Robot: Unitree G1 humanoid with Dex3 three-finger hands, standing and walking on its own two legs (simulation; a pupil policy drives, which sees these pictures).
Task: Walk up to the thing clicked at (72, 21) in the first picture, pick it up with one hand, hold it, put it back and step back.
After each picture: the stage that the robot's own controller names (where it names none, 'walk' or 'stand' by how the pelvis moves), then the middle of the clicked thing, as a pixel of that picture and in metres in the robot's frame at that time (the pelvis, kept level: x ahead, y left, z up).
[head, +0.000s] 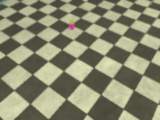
stand; (71, 25) +1.74 +0.13 -0.72
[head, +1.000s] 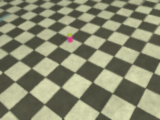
walk; (69, 37) +1.62 +0.25 -0.71
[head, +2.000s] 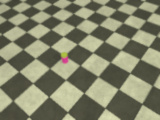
walk; (64, 57) +1.08 +0.26 -0.72
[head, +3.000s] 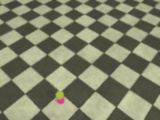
walk; (60, 97) +0.64 +0.22 -0.70
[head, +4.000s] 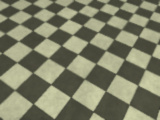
walk; out of the picture +0.39 +0.16 -0.70
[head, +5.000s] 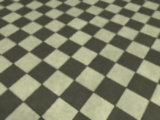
stand; out of the picture +0.32 +0.16 -0.72
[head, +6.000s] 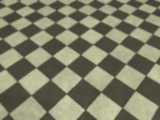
stand; out of the picture +0.32 +0.12 -0.71
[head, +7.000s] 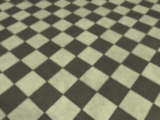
stand; out of the picture +0.35 +0.15 -0.72
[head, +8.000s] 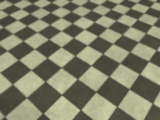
stand; out of the picture +0.33 +0.16 -0.73
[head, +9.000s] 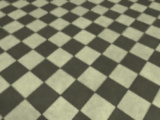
stand; out of the picture +0.32 +0.16 -0.73
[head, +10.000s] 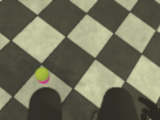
go down; (42, 76) +0.40 +0.17 -0.39
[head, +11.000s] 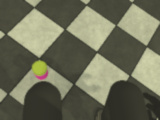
go down; (40, 70) +0.42 +0.18 -0.31
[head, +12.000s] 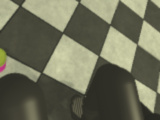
close in; out of the picture +0.41 +0.21 -0.23
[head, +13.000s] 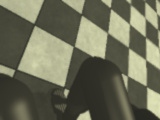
close; out of the picture +0.41 +0.23 -0.22
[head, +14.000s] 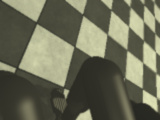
lift; out of the picture +0.40 +0.22 -0.23
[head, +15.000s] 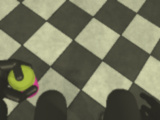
lift; (25, 83) +0.32 +0.20 -0.05
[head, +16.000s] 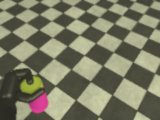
hold; (35, 94) +0.31 +0.17 +0.00
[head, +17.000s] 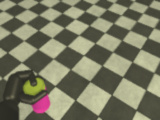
hold; (38, 96) +0.31 +0.17 -0.02
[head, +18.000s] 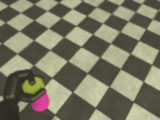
crouch; (37, 94) +0.32 +0.17 -0.05
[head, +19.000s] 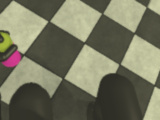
lower; (6, 51) +0.45 +0.21 -0.12
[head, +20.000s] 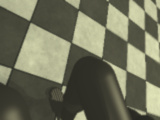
lower; out of the picture +0.42 +0.25 -0.23
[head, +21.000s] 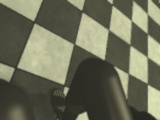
lower; out of the picture +0.41 +0.25 -0.23
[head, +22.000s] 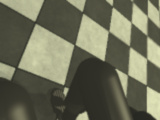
lower; out of the picture +0.41 +0.25 -0.23
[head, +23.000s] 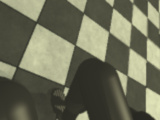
lower; out of the picture +0.41 +0.25 -0.23
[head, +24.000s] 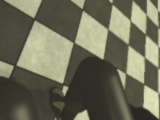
open; out of the picture +0.40 +0.23 -0.23
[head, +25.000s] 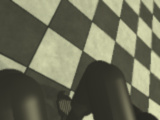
stand; out of the picture +0.39 +0.22 -0.23
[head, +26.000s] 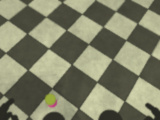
walk; (51, 100) +0.37 +0.17 -0.54
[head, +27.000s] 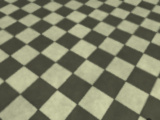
stand; out of the picture +0.33 +0.16 -0.67
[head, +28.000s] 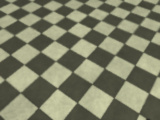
stand; out of the picture +0.34 +0.16 -0.67
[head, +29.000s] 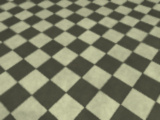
stand; out of the picture +0.36 +0.15 -0.72
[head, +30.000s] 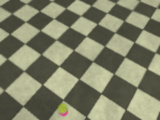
walk; (63, 110) +0.41 +0.13 -0.70
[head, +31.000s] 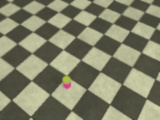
walk; (66, 82) +0.69 +0.12 -0.69
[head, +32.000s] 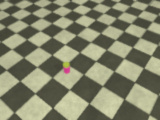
stand; (66, 67) +1.00 +0.20 -0.70
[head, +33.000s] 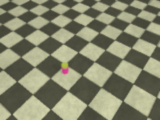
stand; (65, 68) +0.97 +0.17 -0.72
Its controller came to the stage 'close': yes
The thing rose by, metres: 0.70
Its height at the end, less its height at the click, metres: +0.00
